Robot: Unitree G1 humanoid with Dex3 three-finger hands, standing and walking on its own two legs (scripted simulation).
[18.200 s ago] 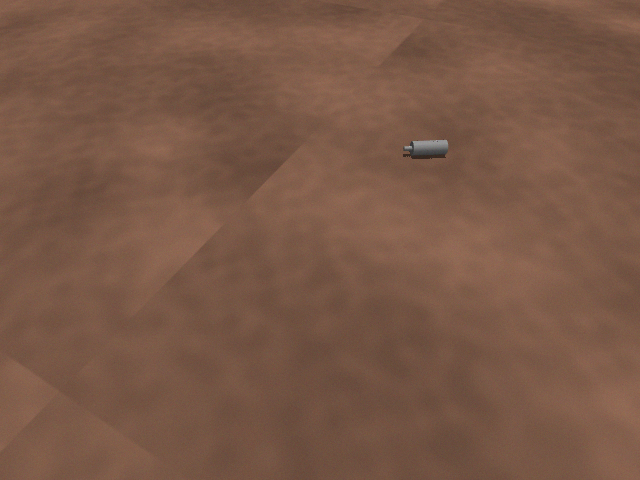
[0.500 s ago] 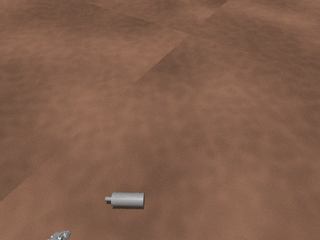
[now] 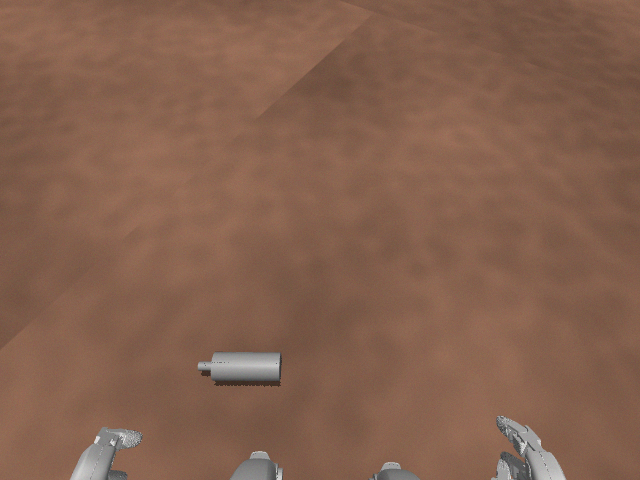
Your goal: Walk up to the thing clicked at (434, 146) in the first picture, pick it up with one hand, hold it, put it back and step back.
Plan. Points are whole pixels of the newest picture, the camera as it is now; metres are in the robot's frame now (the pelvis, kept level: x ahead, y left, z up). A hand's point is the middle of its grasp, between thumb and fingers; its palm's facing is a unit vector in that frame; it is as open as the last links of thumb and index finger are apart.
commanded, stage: rise first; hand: left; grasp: from above
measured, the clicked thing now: (239, 366) +0.45 +0.23 -0.67
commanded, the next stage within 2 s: none
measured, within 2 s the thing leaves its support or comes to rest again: neither
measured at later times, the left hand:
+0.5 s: hand out of the picture +0.13 +0.25 -0.19, palm faces -0.23 -0.83 -0.51, open 14.3 cm
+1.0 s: hand (187, 414) +0.27 +0.27 -0.39, palm faces -0.45 -0.35 -0.82, open 14.2 cm
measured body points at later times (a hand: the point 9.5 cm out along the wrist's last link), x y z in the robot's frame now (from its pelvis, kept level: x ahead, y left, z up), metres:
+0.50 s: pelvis -0.01 +0.00 -0.06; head +0.11 +0.02 +0.38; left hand +0.14 +0.30 -0.16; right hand +0.17 -0.25 -0.15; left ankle +0.01 +0.13 -0.68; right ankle -0.01 -0.14 -0.68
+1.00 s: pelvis -0.08 -0.01 -0.25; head +0.12 +0.00 +0.15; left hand +0.29 +0.29 -0.34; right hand +0.07 -0.28 -0.38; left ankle +0.01 +0.13 -0.68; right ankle -0.01 -0.14 -0.68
